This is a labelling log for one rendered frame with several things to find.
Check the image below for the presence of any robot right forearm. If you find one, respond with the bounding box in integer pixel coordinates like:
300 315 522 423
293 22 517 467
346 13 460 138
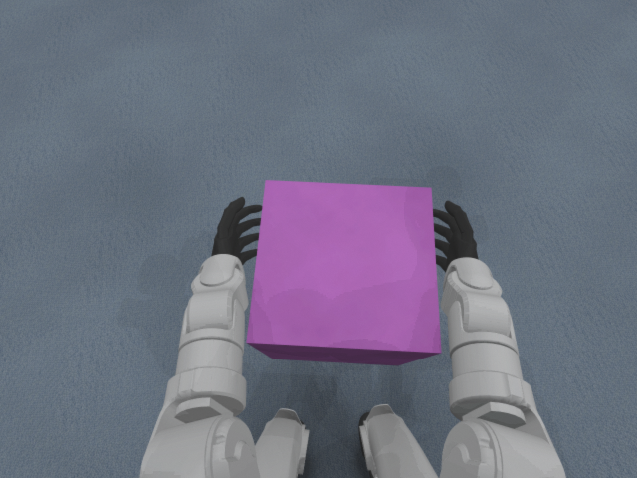
441 257 566 478

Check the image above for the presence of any left robot thigh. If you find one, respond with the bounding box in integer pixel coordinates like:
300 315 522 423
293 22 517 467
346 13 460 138
255 417 309 478

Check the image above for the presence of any robot right upper arm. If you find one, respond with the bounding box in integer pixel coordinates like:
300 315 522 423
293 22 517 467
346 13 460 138
439 418 565 478

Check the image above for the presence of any robot left upper arm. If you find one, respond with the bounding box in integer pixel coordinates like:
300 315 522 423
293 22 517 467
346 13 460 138
141 414 260 478

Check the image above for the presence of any robot left forearm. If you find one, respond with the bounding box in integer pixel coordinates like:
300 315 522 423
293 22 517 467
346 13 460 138
140 254 249 478

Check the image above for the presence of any robot thigh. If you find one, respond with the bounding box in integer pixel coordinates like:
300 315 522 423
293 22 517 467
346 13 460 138
255 417 309 478
359 413 438 478

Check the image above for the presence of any robot left hand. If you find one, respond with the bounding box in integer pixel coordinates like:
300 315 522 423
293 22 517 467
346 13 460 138
211 197 262 265

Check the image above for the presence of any carton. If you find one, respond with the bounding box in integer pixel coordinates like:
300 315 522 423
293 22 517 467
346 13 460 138
246 180 441 365

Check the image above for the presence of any robot right hand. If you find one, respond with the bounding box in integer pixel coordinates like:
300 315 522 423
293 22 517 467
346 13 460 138
433 201 479 272

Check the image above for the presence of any right robot thigh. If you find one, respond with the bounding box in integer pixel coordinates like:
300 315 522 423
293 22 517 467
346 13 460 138
359 413 438 478

